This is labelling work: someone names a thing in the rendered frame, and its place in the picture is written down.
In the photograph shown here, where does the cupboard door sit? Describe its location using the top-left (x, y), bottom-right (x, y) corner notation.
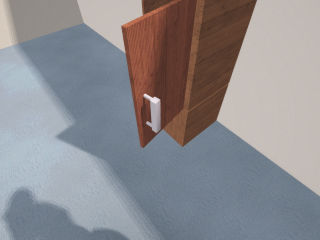
top-left (121, 0), bottom-right (197, 148)

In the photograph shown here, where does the handle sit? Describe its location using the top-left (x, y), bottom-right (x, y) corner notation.
top-left (143, 94), bottom-right (161, 133)

